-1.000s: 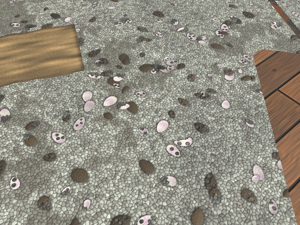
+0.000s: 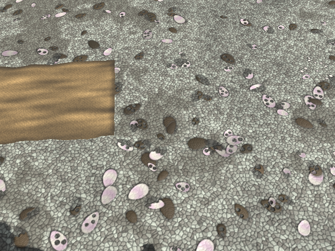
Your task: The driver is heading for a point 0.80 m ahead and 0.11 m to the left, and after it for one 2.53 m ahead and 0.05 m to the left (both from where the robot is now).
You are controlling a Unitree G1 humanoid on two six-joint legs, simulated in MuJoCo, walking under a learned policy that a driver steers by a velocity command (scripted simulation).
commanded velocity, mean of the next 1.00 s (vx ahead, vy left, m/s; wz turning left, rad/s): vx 0.50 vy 0.00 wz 0.38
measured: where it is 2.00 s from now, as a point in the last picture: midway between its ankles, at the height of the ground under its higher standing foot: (133, 124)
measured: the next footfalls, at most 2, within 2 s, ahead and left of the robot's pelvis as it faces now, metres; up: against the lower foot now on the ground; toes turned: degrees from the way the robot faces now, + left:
right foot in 0.40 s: +0.42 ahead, -0.10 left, +0.00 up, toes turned +18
left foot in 0.90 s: +0.57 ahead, +0.24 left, +0.00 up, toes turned +24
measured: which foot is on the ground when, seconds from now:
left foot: down 0.00-0.40, up 0.42-0.88, down 0.90-1.00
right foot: up 0.00-0.38, down 0.40-0.92, up 0.94-1.00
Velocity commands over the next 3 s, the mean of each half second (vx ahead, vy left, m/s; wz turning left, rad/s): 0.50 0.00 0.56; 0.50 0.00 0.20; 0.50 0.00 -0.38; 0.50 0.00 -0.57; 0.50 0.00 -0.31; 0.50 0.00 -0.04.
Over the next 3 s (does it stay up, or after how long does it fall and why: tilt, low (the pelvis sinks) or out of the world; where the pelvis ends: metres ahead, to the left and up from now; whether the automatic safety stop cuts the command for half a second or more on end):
stays up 1.57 0.07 0.00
